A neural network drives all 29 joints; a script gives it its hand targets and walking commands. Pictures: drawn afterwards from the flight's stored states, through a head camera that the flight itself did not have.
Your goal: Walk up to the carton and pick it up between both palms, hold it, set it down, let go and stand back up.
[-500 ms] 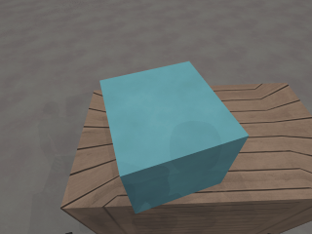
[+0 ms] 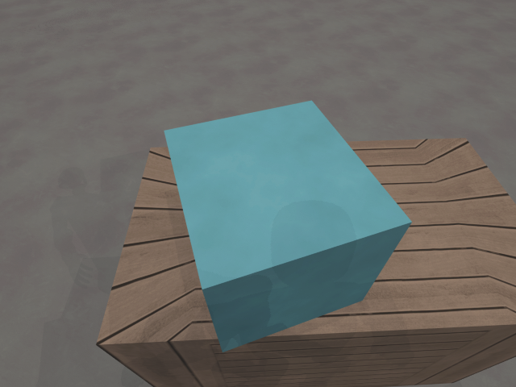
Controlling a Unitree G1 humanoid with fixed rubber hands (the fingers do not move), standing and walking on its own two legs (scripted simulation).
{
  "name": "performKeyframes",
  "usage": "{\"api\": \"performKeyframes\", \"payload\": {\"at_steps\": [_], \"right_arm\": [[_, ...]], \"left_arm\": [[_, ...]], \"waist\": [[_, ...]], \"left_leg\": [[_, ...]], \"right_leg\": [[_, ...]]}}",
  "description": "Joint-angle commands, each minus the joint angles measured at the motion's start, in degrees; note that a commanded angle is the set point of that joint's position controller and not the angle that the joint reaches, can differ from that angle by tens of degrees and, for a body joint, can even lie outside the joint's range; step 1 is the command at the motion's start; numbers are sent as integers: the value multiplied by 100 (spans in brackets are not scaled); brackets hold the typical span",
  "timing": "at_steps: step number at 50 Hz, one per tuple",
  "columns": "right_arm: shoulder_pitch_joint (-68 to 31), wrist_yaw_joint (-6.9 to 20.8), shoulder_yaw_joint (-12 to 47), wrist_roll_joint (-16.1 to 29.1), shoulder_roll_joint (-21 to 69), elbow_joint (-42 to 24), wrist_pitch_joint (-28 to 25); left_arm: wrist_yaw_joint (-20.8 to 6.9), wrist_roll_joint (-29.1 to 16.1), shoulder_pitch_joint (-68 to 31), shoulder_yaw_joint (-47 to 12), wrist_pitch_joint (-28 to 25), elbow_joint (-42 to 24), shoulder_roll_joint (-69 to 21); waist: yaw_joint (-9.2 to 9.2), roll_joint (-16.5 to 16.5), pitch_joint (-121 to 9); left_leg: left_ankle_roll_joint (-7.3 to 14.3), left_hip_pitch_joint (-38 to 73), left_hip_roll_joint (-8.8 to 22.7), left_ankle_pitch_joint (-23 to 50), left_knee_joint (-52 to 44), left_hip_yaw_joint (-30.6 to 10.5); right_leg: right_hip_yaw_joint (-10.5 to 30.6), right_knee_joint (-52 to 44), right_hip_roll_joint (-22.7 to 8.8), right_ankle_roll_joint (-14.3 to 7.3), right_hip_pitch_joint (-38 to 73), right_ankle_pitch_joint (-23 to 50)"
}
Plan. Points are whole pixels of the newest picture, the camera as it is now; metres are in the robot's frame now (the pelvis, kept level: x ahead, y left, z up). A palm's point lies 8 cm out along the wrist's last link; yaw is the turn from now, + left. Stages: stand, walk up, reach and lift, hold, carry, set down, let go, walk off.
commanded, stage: walk up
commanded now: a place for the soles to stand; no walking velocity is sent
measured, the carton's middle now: (269, 220) +0.41 +0.01 -0.01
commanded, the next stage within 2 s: reach and lift in 0.06 s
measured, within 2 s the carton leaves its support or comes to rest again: neither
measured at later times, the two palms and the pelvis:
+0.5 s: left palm out of the picture +0.12 +0.25 -0.09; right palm out of the picture +0.11 -0.28 -0.09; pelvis -0.04 +0.01 -0.01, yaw +1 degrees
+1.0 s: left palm out of the picture +0.10 +0.22 -0.06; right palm out of the picture +0.07 -0.29 -0.08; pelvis -0.09 +0.00 -0.02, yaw -2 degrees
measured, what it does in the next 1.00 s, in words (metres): shifts its weight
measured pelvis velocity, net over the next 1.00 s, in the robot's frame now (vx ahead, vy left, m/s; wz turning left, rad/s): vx -0.09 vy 0.00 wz -0.03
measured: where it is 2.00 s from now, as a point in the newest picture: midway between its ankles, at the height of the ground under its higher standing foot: outside the picture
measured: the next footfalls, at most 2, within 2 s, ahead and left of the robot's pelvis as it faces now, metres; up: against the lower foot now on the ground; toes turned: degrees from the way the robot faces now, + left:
none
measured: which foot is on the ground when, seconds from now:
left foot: down 0.00-1.00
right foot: down 0.00-1.00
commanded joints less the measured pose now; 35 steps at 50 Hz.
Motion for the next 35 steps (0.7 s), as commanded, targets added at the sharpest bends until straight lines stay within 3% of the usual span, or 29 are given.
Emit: {"api": "performKeyframes", "payload": {"at_steps": [1, 2, 3, 4, 6, 7, 8, 9, 10, 11, 12, 13, 16, 17, 18, 20, 21, 23, 24, 25, 26, 27, 28, 29, 30, 31, 33, 34, 35], "right_arm": [[-298, -128, -307, 8, -1444, -366, -199], [-432, -106, -321, 45, -1464, -581, -181], [-350, -105, -294, 32, -1407, -590, -195], [-2287, 97, -669, -516, -857, -429, -995], [-1951, 459, -891, -454, -1243, -619, -855], [-1787, 527, -710, -327, -1220, -616, -778], [-1529, 533, -789, -250, -1405, -754, -805], [-1429, 506, -647, -39, -1312, -814, -749], [-1452, 494, -902, 8, -1657, -914, -768], [-1171, 485, -793, 115, -1861, -1007, -807], [-986, 483, -713, 294, -1835, -1046, -885], [-824, 436, -689, 368, -1874, -1100, -918], [-647, 409, -593, 406, -1895, -1326, -1117], [-732, 444, -507, 368, -1850, -1303, -1145], [-749, 499, -558, 413, -1943, -1498, -1118], [-617, 582, -680, 371, -2016, -1447, -1133], [-703, 659, -618, 440, -1935, -1476, -1140], [-849, 776, -781, 415, -1953, -1330, -1044], [-768, 807, -853, 437, -1924, -1523, -932], [-915, 880, -815, 413, -1797, -1585, -837], [-949, 931, -794, 364, -1722, -1423, -735], [-1023, 950, -838, 370, -1641, -1629, -727], [-1057, 964, -872, 390, -1614, -1724, -621], [-1060, 1018, -828, 435, -1538, -1903, -575], [-1057, 1064, -966, 387, -1409, -1807, -466], [-1026, 1127, -1012, 353, -1443, -2052, -467], [-1109, 1208, -1100, 345, -1381, -2346, -462], [-1110, 1292, -1065, 434, -1411, -2308, -400], [-1127, 1327, -1048, 370, -1400, -2506, -388]], "left_arm": [[57, -27, -403, 156, -177, -423, 1302], [52, -25, -182, 194, -189, -461, 1285], [62, 12, -207, 204, -210, -365, 1358], [257, 272, -2218, 530, 924, -2376, 987], [258, 143, -2079, 287, 1876, -3048, 819], [267, 266, -2012, 173, 2081, -3199, 794], [212, 271, -1653, 218, 2224, -3357, 751], [162, 304, -1443, 192, 2422, -3507, 741], [171, 150, -1226, 167, 2496, -3960, 683], [115, 260, -854, 224, 2609, -3959, 698], [154, 325, -566, 313, 2588, -4191, 606], [116, 296, -373, 396, 2571, -4350, 666], [160, 570, 100, 803, 2381, -4676, 565], [177, 517, 162, 674, 2336, -4376, 324], [191, 541, 199, 753, 2326, -4639, 323], [261, 525, 475, 732, 2294, -4777, 35], [343, 570, 269, 887, 2249, -4962, 119], [453, 579, -21, 717, 2196, -5199, 141], [470, 541, 29, 679, 2251, -5224, 168], [503, 494, -155, 555, 2249, -5212, 69], [554, 458, -419, 420, 2236, -5242, 112], [610, 451, -411, 418, 2242, -5275, 123], [620, 399, -592, 363, 2284, -5205, 193], [655, 355, -673, 296, 2251, -5331, 144], [677, 235, -786, 152, 2259, -5271, 174], [718, 177, -828, 129, 2237, -5465, 209], [804, -15, -908, 1, 2092, -5644, 72], [830, 41, -833, 2, 2108, -5426, 43], [912, -23, -925, 15, 2049, -5683, 52]], "waist": [[-72, 511, -333], [62, 359, -518], [1, 265, -392], [-412, 806, 100], [-503, 212, -19], [-450, 112, -307], [-560, -17, -819], [-433, -44, -1102], [-541, -58, -1740], [-503, -190, -2150], [-359, -185, -2487], [-449, -273, -2659], [-201, -174, -2729], [-115, -398, -2671], [-114, -363, -2441], [-109, -111, -2124], [40, 14, -2049], [-91, 354, -1367], [-69, 106, -1147], [-4, 97, -725], [-157, 290, -597], [-18, 256, -313], [-97, 90, -77], [-51, 120, -140], [-159, -72, -31], [-162, -57, -281], [-138, 21, -350], [-106, 113, -146], [-51, 91, -385]], "left_leg": [[601, 184, 410, 1647, -598, -408], [660, 257, 396, 1733, -391, -360], [575, 214, 342, 2045, -330, -242], [5, -914, -229, 1152, 211, 137], [-5, -696, -187, 1115, 733, -4], [22, -610, -220, 964, 856, -26], [58, -302, -239, 1219, 1084, -52], [88, -135, -274, 1474, 1255, -70], [36, 377, -238, 1969, 1540, -233], [107, 806, -247, 2435, 1623, -185], [114, 1027, -276, 3056, 1641, -212], [124, 1081, -296, 3155, 1682, -239], [87, 925, -281, 3798, 1435, -234], [188, 1061, -285, 3089, 1292, -192], [132, 994, -247, 2928, 1148, -225], [-8, 1281, -192, 3569, 915, -271], [-16, 923, -207, 3279, 804, -165], [-85, 670, -198, 1977, 535, -111], [40, 337, -227, 1413, 468, -49], [105, -56, -173, 750, 258, -53], [79, -56, -181, 383, 140, -20], [136, -328, -189, 219, 143, -3], [206, -335, -216, -96, 150, 40], [258, -388, -204, -327, 116, 86], [296, -411, -212, -470, 95, 40], [283, -482, -198, -672, 62, 74], [289, -531, -250, -815, 11, 40], [289, -655, -253, -1002, 0, 67], [275, -613, -216, -1024, -43, 25]], "right_leg": [[376, -501, -487, -236, -301, 2011], [366, -472, -510, -255, -164, 2136], [304, -525, -485, -246, -120, 2397], [-457, -219, -217, -37, -1386, 1663], [-553, 88, -93, -39, -1670, 1525], [-630, 174, -65, -30, -1697, 1477], [-634, 219, -66, -41, -1619, 2106], [-609, 326, -89, 32, -1531, 2607], [-707, 519, 19, 44, -1629, 2720], [-726, 511, 59, 129, -1640, 3385], [-674, 595, 57, 203, -1282, 3886], [-687, 561, 36, 291, -1238, 4243], [-756, 639, 114, 333, -839, 4576], [-785, 524, 125, 328, -1086, 3823], [-777, 357, 104, 304, -1056, 3756], [-862, 86, 225, 141, -1148, 3279], [-735, -109, 170, 102, -1103, 2982], [-797, -173, 123, 36, -1326, 1917], [-697, -231, 79, 22, -1305, 1776], [-550, -314, 44, -22, -1275, 1250], [-548, -380, 24, -32, -1447, 774], [-445, -398, -47, -52, -1483, 672], [-310, -532, -71, -51, -1541, 233], [-279, -556, -93, -66, -1516, -203], [-297, -588, -52, -61, -1622, -429], [-273, -546, -58, -53, -1528, -582], [-244, -550, -131, -65, -1494, -819], [-162, -568, -106, -95, -1556, -991], [-215, -480, -97, -96, -1594, -900]]}}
